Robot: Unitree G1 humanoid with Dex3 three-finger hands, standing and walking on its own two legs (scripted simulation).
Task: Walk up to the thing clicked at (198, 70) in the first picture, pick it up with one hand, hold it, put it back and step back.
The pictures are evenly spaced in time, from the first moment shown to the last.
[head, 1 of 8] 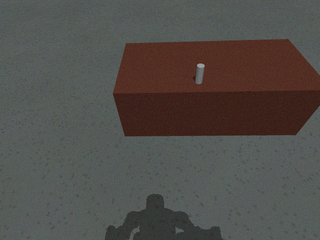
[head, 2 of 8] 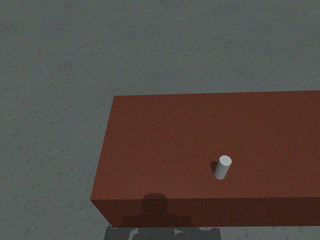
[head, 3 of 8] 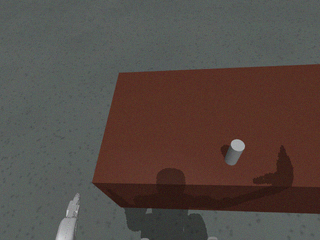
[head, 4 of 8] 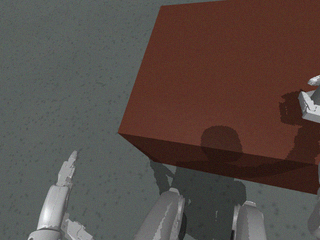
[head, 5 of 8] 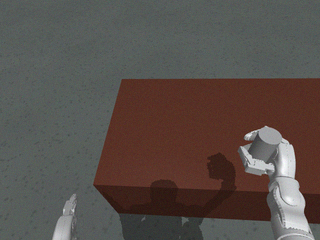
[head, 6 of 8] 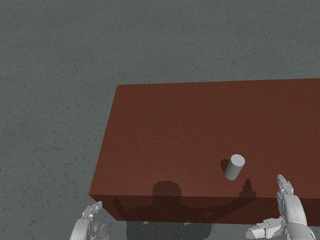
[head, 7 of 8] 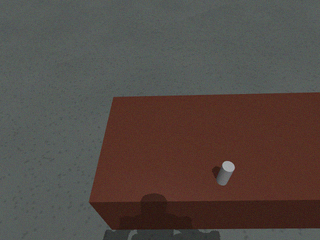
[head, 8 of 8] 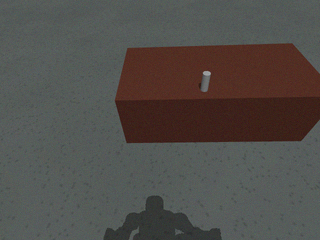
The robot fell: no
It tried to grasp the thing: yes
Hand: right
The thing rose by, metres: 0.29
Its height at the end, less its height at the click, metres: +0.00
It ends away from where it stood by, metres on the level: 0.02
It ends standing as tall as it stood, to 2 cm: yes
